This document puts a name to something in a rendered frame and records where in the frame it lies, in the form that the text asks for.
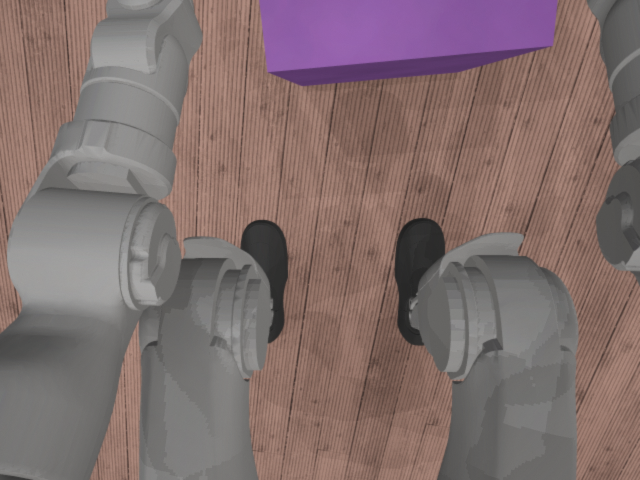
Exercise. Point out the right robot upper arm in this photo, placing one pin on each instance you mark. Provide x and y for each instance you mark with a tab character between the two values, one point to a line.
618	220

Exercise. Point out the robot right forearm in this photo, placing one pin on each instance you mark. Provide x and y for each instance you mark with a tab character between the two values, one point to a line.
620	51

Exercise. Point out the left robot shin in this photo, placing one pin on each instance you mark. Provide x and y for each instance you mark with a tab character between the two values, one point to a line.
202	247

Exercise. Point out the left robot foot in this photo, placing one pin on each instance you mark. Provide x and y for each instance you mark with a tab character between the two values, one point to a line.
265	242

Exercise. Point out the carton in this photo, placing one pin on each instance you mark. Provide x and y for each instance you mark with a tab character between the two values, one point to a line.
315	42

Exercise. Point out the robot left forearm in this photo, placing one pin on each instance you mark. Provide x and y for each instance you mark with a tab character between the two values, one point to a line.
122	135

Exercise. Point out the left robot upper arm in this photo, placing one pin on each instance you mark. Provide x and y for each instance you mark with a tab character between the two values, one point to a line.
86	264

